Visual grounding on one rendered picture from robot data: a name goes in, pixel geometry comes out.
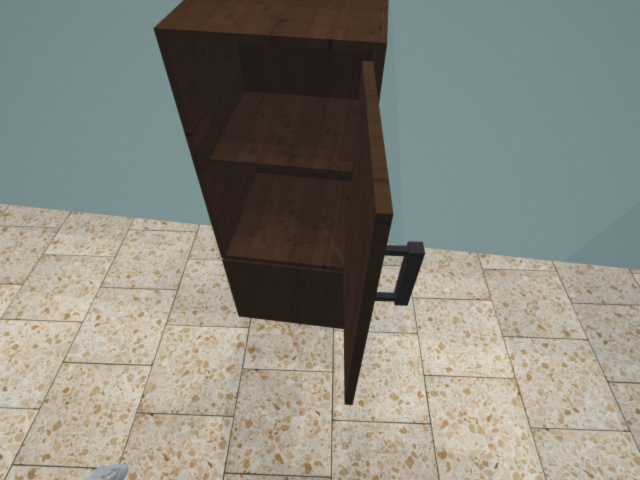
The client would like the cupboard door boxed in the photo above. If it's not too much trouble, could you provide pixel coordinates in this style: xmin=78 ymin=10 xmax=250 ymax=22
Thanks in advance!
xmin=343 ymin=61 xmax=393 ymax=405

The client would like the handle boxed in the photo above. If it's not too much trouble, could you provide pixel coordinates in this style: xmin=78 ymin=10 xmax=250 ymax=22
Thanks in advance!
xmin=375 ymin=241 xmax=425 ymax=306

